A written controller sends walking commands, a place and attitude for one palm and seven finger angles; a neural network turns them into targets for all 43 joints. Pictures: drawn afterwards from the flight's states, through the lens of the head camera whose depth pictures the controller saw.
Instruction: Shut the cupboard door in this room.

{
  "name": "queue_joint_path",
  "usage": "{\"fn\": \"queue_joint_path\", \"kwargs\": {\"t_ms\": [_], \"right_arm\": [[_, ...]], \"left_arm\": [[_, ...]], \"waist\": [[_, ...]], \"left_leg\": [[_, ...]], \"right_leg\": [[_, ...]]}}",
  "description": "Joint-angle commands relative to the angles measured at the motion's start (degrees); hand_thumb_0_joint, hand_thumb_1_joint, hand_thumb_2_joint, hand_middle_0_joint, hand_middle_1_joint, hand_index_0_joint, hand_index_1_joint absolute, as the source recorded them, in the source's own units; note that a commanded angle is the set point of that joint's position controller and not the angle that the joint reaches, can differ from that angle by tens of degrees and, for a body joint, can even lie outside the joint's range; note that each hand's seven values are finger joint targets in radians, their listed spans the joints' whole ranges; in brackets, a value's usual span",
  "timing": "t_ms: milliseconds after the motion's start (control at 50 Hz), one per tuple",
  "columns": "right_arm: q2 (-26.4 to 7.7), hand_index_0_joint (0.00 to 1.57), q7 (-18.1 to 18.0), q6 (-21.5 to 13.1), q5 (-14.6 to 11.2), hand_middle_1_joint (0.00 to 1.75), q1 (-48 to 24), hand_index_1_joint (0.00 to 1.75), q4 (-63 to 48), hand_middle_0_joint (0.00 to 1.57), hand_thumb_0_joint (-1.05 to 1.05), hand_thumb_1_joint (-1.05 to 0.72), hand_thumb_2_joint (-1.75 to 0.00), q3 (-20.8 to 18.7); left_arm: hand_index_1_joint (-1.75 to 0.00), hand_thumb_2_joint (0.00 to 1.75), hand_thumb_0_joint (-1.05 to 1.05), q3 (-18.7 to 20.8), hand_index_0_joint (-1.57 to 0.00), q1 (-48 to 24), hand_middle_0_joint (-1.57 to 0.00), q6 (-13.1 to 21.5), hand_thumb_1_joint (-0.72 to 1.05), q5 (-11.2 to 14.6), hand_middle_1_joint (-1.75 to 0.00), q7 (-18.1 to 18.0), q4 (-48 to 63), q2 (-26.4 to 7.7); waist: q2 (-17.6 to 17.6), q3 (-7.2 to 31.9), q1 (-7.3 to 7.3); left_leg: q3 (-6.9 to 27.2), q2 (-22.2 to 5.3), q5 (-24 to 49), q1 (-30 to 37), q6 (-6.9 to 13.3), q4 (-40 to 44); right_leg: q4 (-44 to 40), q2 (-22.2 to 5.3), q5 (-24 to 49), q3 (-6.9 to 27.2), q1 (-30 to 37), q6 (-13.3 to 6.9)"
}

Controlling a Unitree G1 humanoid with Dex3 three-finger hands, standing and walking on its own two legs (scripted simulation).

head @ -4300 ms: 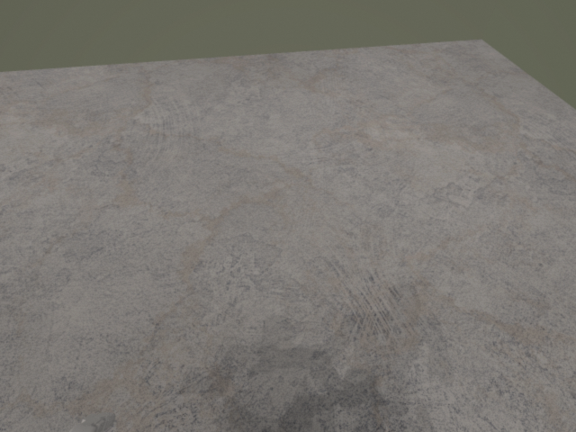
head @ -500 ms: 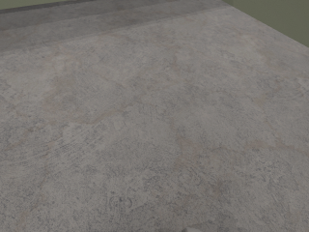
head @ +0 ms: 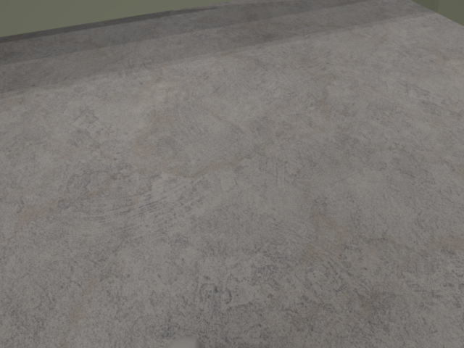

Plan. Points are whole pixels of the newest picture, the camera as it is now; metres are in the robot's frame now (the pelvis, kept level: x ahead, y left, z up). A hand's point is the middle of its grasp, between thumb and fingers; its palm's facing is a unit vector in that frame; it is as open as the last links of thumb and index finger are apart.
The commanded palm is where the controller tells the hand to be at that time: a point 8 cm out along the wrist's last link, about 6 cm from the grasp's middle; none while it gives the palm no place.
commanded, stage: turn or walk to find it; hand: left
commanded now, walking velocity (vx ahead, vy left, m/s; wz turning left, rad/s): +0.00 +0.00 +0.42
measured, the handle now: out of the picture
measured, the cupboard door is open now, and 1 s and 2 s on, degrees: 82 82 82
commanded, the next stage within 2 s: none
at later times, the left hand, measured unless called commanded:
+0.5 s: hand out of the picture +0.04 +0.24 -0.16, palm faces +0.21 -0.94 -0.26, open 7.4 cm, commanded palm none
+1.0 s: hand out of the picture -0.09 +0.25 -0.19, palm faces +0.44 -0.87 -0.22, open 7.4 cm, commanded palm none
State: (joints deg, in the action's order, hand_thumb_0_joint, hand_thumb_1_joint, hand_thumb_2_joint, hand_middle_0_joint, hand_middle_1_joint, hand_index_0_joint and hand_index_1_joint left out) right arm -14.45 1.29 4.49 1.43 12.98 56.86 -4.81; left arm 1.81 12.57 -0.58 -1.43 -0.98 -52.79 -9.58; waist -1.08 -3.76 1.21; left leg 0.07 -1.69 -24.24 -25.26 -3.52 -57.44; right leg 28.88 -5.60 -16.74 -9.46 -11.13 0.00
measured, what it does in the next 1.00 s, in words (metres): steps on the spot, turning left: left foot, then right foot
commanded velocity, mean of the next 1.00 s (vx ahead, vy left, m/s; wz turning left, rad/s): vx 0.00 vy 0.00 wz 0.42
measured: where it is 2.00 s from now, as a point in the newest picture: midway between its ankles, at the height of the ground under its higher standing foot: outside the picture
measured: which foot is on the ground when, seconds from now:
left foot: up 0.00-0.12, down 0.14-0.54, up 0.56-0.90, down 0.92-1.00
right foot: down 0.00-0.14, up 0.16-0.50, down 0.52-0.92, up 0.94-1.00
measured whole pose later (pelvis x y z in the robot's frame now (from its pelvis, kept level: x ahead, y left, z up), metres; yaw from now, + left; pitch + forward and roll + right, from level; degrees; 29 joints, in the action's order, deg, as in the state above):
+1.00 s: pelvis -0.04 +0.05 -0.01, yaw +24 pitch +0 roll -1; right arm -11.8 0.7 1.2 1.4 9.3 54.7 -2.7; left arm 3.8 13.8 -3.8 -0.9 -0.9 -55.9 -14.3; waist 3.3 -4.9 -0.7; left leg -3.9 -0.6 -19.1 -16.7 2.0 -35.8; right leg 53.6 -7.6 -29.9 -6.8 -22.1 3.8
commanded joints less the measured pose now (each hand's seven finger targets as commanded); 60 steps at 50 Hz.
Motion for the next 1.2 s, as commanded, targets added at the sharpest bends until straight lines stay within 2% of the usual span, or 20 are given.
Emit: {"fn": "queue_joint_path", "kwargs": {"t_ms": [0, 80, 120, 140, 240, 360, 460, 480, 500, 520, 540, 580, 640, 780, 860, 880, 900, 940, 1040, 1180], "right_arm": [[-1.7, 0.2, -0.4, -2.0, -0.9, 0.3, -5.3, 0.3, -5.8, 0.2, 0.0, -0.9, -0.9, 0.3], [-4.2, 0.2, -0.5, -3.3, -0.8, 0.3, 1.0, 0.3, -4.4, 0.2, 0.0, -0.9, -0.9, 0.1], [-13.8, 0.2, -1.0, -3.7, -0.4, 0.3, 5.3, 0.3, -4.4, 0.2, 0.0, -0.9, -0.9, -1.9], [-12.8, 0.2, -1.7, -3.8, -0.2, 0.3, 6.7, 0.3, -3.2, 0.2, 0.0, -0.9, -0.9, -1.9], [-8.3, 0.2, -2.4, -4.3, -0.2, 0.3, -1.9, 0.3, -5.3, 0.2, 0.0, -0.9, -0.9, -0.3], [-9.0, 0.2, -2.2, -3.7, 0.0, 0.3, -0.8, 0.3, -5.4, 0.2, 0.0, -0.9, -0.9, -0.9], [-8.3, 0.2, -1.6, -3.1, -0.3, 0.3, -3.4, 0.3, -6.8, 0.2, 0.0, -0.9, -0.9, -1.2], [-6.7, 0.2, -1.3, -3.2, -0.7, 0.3, -3.1, 0.3, -6.9, 0.2, 0.0, -0.9, -0.9, -1.1], [-2.9, 0.2, -1.0, -3.3, -1.1, 0.3, -2.2, 0.3, -8.1, 0.2, 0.0, -0.9, -0.9, -0.4], [-3.6, 0.2, -1.0, -2.8, -0.6, 0.3, -3.1, 0.3, -9.0, 0.2, 0.0, -0.9, -0.9, -0.9], [-4.9, 0.2, -1.0, -1.8, -0.1, 0.3, -3.5, 0.3, -8.4, 0.2, 0.0, -0.9, -0.9, -1.3], [-4.6, 0.2, -0.4, -1.4, -0.1, 0.3, -3.0, 0.3, -6.6, 0.2, 0.0, -0.9, -0.9, -1.5], [-3.3, 0.2, -0.1, -1.5, -0.1, 0.3, -0.7, 0.3, -5.0, 0.2, 0.0, -0.9, -0.9, -0.8], [-1.7, 0.2, -0.3, -2.1, -0.9, 0.3, -6.0, 0.3, -6.0, 0.2, 0.0, -0.9, -0.9, 0.6], [-3.3, 0.2, -0.5, -3.1, -0.7, 0.3, -0.4, 0.3, -4.7, 0.2, 0.0, -0.9, -0.9, 0.4], [-6.9, 0.2, -0.5, -3.7, -0.5, 0.3, 1.9, 0.3, -4.7, 0.2, 0.0, -0.9, -0.9, -0.4], [-12.5, 0.2, -0.8, -3.9, -0.2, 0.3, 4.3, 0.3, -4.8, 0.2, 0.0, -0.9, -0.9, -1.5], [-12.0, 0.2, -2.1, -3.8, -0.1, 0.3, 5.2, 0.3, -3.3, 0.2, 0.0, -0.9, -0.9, -1.6], [-7.7, 0.2, -2.6, -4.7, -0.4, 0.3, -0.6, 0.3, -5.0, 0.2, 0.0, -0.9, -0.9, 0.0], [-7.9, 0.2, -2.4, -4.2, -0.2, 0.3, 2.4, 0.3, -4.6, 0.2, 0.0, -0.9, -0.9, -0.6]], "left_arm": [[-0.3, 0.9, 0.0, 4.0, -0.2, 3.8, -0.2, 0.6, 0.9, -0.5, -0.3, -1.0, 1.9, -14.5], [-0.3, 0.9, 0.0, 4.0, -0.2, 2.2, -0.2, -0.2, 0.9, 0.4, -0.3, -0.7, 1.5, -13.7], [-0.3, 0.9, 0.0, 2.4, -0.2, 1.7, -0.2, -0.9, 0.9, 0.6, -0.3, -0.3, 4.9, -7.8], [-0.3, 0.9, 0.0, 2.3, -0.2, -2.1, -0.2, -1.6, 0.9, 0.3, -0.3, -0.7, 5.0, -8.4], [-0.3, 0.9, 0.0, 2.7, -0.2, -0.8, -0.2, -1.3, 0.9, 0.6, -0.3, 0.4, 2.1, -8.2], [-0.3, 0.9, 0.0, 2.2, -0.2, -1.9, -0.2, -1.1, 0.9, 0.9, -0.3, 0.1, 3.6, -7.1], [-0.3, 0.9, 0.0, 2.6, -0.2, 4.0, -0.2, -0.1, 0.9, 0.9, -0.3, -0.3, 2.7, -7.9], [-0.3, 0.9, 0.0, 2.9, -0.2, 5.5, -0.2, 0.5, 0.9, 0.6, -0.3, -0.6, 2.7, -10.1], [-0.3, 0.9, 0.0, 3.9, -0.2, 6.4, -0.2, 1.1, 0.9, -0.3, -0.3, -1.0, 2.7, -14.7], [-0.3, 0.9, 0.0, 4.0, -0.2, 5.6, -0.2, 0.9, 0.9, -0.2, -0.3, -0.9, 3.8, -17.1], [-0.3, 0.9, 0.0, 4.2, -0.2, 3.1, -0.2, 0.9, 0.9, 0.1, -0.3, -1.1, 4.6, -15.6], [-0.3, 0.9, 0.0, 3.2, -0.2, -2.0, -0.2, 0.6, 0.9, 0.1, -0.3, -1.1, 5.4, -12.1], [-0.3, 0.9, 0.0, 2.5, -0.2, -1.5, -0.2, 1.4, 0.9, 0.0, -0.3, -1.1, 5.2, -10.6], [-0.3, 0.9, 0.0, 3.6, -0.2, 4.1, -0.2, 0.8, 0.9, -0.5, -0.3, -0.9, 1.7, -14.1], [-0.3, 0.9, 0.0, 4.0, -0.2, 2.2, -0.2, -0.1, 0.9, 0.2, -0.3, -0.7, 1.4, -14.2], [-0.3, 0.9, 0.0, 3.7, -0.2, 2.6, -0.2, -0.5, 0.9, 0.6, -0.3, -0.4, 2.1, -12.0], [-0.3, 0.9, 0.0, 2.7, -0.2, 2.1, -0.2, -0.8, 0.9, 0.9, -0.3, -0.1, 4.4, -8.0], [-0.3, 0.9, 0.0, 2.7, -0.2, -4.3, -0.2, -1.7, 0.9, 0.4, -0.3, -0.6, 4.7, -8.3], [-0.3, 0.9, 0.0, 2.7, -0.2, -0.5, -0.2, -1.2, 0.9, 0.5, -0.3, 0.4, 1.5, -8.4], [-0.3, 0.9, 0.0, 2.5, -0.2, -4.1, -0.2, -1.4, 0.9, 0.7, -0.3, -0.1, 3.4, -7.8]], "waist": [[13.5, 3.8, -3.98], [7.4, 7.6, -0.21], [-16.6, 8.7, 1.78], [-12.5, 8.6, 3.38], [-7.8, 5.1, -0.32], [-7.1, 6.2, 0.57], [-5.8, 5.7, -2.47], [-1.8, 6.8, -3.23], [12.3, 7.2, -3.37], [16.2, 5.9, -3.98], [17.6, 4.0, -3.55], [10.0, -0.7, -0.78], [10.7, 2.2, -0.58], [13.1, 4.3, -4.09], [9.6, 6.4, -0.62], [-0.8, 8.5, 0.4], [-16.9, 7.4, 1.44], [-14.0, 6.3, 2.87], [-6.5, 6.4, -0.58], [-6.0, 6.0, 1.01]], "left_leg": [[-3.8, 0.3, -2.6, 1.2, 0.1, 11.8], [-3.9, -0.3, 14.8, 16.7, 1.8, 34.4], [20.2, -21.7, 44.4, 25.3, 13.5, 37.7], [20.1, -21.1, 39.1, 21.8, 15.0, 38.3], [10.3, -11.8, 35.4, 17.5, 12.3, 37.6], [13.7, -11.9, 36.1, 18.2, 13.5, 36.3], [14.7, -8.0, 28.0, 8.3, 10.1, 32.0], [13.0, -5.1, 22.3, 4.1, 7.5, 27.6], [4.7, 2.3, 7.4, -5.5, 3.6, 16.6], [2.8, 4.7, -7.9, -6.2, 2.3, 4.3], [5.6, 2.7, -7.4, -6.1, 2.6, -4.0], [4.7, 0.9, -0.9, -6.6, 2.2, -11.5], [1.7, 0.5, 2.3, -6.3, 0.3, -9.3], [-3.9, 0.3, -2.6, 0.7, 0.2, 11.0], [-5.7, 0.2, 11.7, 14.6, 1.6, 30.7], [2.9, -5.9, 20.5, 22.0, 3.9, 35.9], [19.9, -19.7, 39.4, 25.5, 11.0, 38.0], [19.9, -19.1, 34.3, 19.4, 14.2, 39.0], [9.9, -11.7, 40.3, 20.3, 12.3, 37.6], [15.6, -12.1, 36.3, 21.1, 13.8, 38.1]], "right_leg": [[-5.6, -14.4, 28.2, 8.6, 5.9, -8.2], [6.8, -11.4, 23.0, 2.6, 0.1, -1.6], [27.0, -1.0, -21.0, 1.3, -19.9, 4.5], [33.2, -1.2, -19.7, 6.1, -19.7, 3.9], [31.8, -0.5, -8.5, 7.4, -17.8, 4.2], [18.7, 1.9, -9.5, 7.0, -13.2, 4.3], [-0.8, 3.3, 2.6, 5.5, 1.3, 3.5], [-7.2, -0.2, 6.3, 9.1, 7.2, 2.6], [-11.1, -13.4, 9.9, 22.3, 12.5, -1.9], [-13.8, -21.8, 10.0, 27.4, 5.3, -7.9], [-15.9, -20.7, 3.7, 27.2, -0.6, -9.2], [-15.0, -15.5, 2.5, 19.4, -5.1, -7.3], [-10.8, -12.0, 16.4, 10.4, 1.7, -6.3], [-5.7, -14.7, 29.3, 7.1, 6.6, -7.8], [2.9, -12.9, 22.2, 2.4, -0.1, -2.5], [12.2, -9.0, 11.8, -0.1, -7.2, 0.7], [23.5, -2.0, -17.3, -1.2, -20.4, 4.6], [34.9, -1.3, -17.8, 7.5, -21.2, 3.7], [34.1, -0.7, -6.6, 8.0, -19.3, 4.6], [26.2, 0.8, -8.3, 8.6, -17.8, 5.0]]}}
